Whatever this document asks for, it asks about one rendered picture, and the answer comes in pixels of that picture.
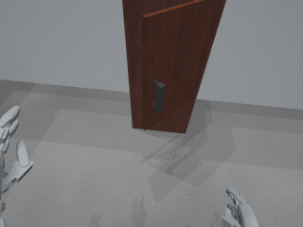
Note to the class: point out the left robot hand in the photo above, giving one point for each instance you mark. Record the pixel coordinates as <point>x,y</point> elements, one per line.
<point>17,171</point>

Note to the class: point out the right robot hand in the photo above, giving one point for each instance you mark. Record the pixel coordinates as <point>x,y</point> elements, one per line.
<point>243,216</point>

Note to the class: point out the handle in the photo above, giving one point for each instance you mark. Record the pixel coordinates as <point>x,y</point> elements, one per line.
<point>159,96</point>

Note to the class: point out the cupboard door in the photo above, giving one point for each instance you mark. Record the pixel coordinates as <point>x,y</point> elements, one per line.
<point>174,44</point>

